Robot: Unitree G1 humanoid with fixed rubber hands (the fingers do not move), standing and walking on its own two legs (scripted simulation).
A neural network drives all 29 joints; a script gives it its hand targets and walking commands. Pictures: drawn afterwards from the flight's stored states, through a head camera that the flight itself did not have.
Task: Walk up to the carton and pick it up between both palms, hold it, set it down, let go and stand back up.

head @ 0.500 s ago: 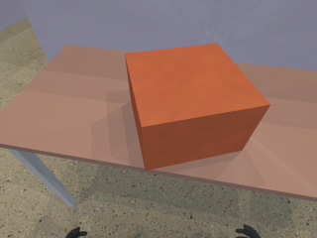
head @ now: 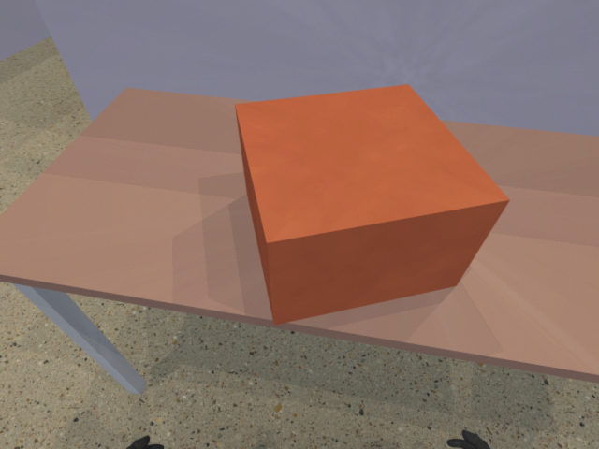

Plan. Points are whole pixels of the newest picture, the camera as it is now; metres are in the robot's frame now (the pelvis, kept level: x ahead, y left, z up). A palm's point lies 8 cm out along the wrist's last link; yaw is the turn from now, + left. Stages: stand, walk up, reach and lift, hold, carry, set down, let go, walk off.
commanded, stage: stand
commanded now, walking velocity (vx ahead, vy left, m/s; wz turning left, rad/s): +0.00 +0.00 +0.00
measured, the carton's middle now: (346, 195) +0.47 -0.07 +0.07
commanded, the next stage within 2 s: walk up in 0.74 s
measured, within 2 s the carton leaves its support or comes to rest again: neither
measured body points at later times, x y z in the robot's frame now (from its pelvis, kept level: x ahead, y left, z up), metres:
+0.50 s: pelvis +0.00 +0.00 +0.00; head +0.01 +0.00 +0.45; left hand +0.10 +0.25 -0.11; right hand +0.10 -0.25 -0.11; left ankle +0.02 +0.12 -0.73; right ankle +0.01 -0.13 -0.73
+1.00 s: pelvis +0.00 +0.00 +0.00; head +0.01 +0.00 +0.45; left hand +0.09 +0.25 -0.12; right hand +0.10 -0.25 -0.12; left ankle +0.02 +0.12 -0.73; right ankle +0.01 -0.13 -0.73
